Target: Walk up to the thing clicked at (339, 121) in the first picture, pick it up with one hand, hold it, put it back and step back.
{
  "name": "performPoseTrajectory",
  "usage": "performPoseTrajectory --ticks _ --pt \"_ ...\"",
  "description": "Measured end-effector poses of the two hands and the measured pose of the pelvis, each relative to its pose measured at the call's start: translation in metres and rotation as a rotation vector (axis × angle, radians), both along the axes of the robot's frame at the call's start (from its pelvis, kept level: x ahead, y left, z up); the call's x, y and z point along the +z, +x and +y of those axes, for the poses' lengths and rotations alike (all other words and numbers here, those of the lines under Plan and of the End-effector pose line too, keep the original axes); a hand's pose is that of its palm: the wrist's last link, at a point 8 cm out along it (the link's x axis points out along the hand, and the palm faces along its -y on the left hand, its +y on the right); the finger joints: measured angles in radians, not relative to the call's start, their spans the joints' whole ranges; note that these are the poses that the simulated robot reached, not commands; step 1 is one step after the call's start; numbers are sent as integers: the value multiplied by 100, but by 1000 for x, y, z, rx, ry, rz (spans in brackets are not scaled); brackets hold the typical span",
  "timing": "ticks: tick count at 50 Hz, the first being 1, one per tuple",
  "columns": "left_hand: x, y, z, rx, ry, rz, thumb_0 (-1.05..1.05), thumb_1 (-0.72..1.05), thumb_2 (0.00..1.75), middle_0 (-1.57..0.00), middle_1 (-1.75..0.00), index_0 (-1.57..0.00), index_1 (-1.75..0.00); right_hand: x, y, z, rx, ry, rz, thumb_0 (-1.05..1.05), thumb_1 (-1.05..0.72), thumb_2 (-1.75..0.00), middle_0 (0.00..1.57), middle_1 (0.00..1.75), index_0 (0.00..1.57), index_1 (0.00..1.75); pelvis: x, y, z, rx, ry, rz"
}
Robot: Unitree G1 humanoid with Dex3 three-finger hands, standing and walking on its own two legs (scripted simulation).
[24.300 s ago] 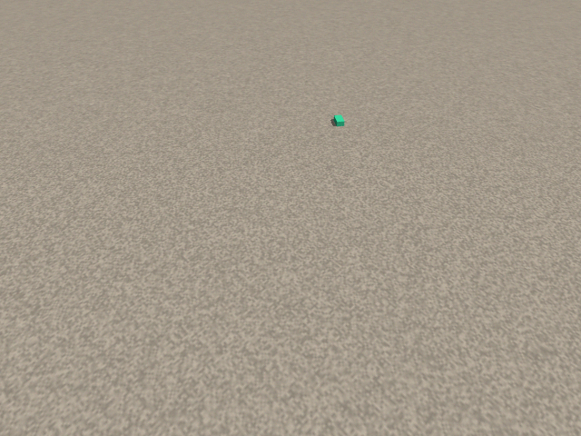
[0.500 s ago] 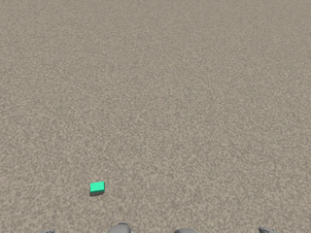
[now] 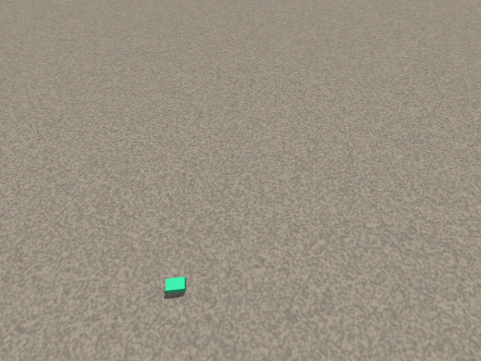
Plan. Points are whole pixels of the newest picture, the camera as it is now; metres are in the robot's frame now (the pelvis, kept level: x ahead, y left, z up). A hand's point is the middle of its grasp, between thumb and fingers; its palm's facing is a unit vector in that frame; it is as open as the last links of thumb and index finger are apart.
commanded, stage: walk up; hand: left
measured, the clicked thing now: (175, 285) +0.49 +0.31 -0.74
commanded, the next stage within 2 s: stand in 1.52 s
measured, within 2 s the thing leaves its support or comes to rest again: neither
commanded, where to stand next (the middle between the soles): +0.10 +0.02 m, yaw +0 degrees
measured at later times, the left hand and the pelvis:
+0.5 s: hand out of the picture +0.10 +0.26 -0.14, palm faces +0.01 -0.94 -0.34, open 7.4 cm; pelvis +0.02 +0.00 +0.02, yaw +1 degrees
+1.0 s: hand out of the picture +0.12 +0.26 -0.13, palm faces +0.04 -0.94 -0.35, open 7.4 cm; pelvis +0.03 +0.00 +0.02, yaw +2 degrees
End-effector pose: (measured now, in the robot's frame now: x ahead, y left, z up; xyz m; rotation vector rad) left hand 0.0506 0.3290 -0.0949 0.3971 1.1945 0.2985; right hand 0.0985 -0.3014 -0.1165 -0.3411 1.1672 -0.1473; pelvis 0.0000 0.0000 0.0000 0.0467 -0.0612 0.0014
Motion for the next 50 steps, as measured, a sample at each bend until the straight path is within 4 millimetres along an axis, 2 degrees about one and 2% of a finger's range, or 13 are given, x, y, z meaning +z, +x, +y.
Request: performPoseTrajectory --ticks 4,12,19,23,28,38,44,50 --pt "-3 2 -9 -13 -38 -20 0 90 90 -20 -30 -20 -30 7 -14 3 -14 10 -3 1 -90 -89 20 30 21 30 4 -3 -3 0 -31 -3" --pt "-8 -2 -31 -22 -88 -23 0 90 90 -20 -30 -21 -30 10 -19 -2 -50 23 -25 1 -90 -89 20 30 20 30 7 -3 -5 -2 -48 -11" --pt "-8 20 -30 -21 -121 -35 0 90 90 -21 -30 -21 -30 13 -36 1 -61 6 48 1 -90 -89 20 30 20 30 12 4 0 0 -57 5" --pt "-7 34 -27 -20 -122 -36 0 90 90 -21 -30 -21 -30 16 -38 4 -63 1 90 1 -90 -89 20 30 20 30 16 12 0 4 -60 19" --pt "-4 50 -23 -16 -114 -36 0 90 90 -20 -30 -21 -30 18 -27 5 -66 -3 96 1 -90 -89 20 30 20 30 18 20 1 7 -62 24" --pt "4 70 -21 -13 -103 -59 0 90 90 -20 -30 -20 -30 21 14 8 -54 1 20 1 -90 -89 20 30 20 30 21 28 4 14 -57 15" --pt "4 68 -22 -3 -106 -55 0 90 90 -20 -30 -20 -30 24 30 12 -31 9 -4 1 -90 -89 20 30 20 30 22 28 3 19 -54 16" --pt "3 57 -24 16 -109 -26 0 90 90 -20 -30 -21 -30 23 32 13 -22 14 7 1 -90 -89 20 30 20 30 23 29 2 26 -53 16"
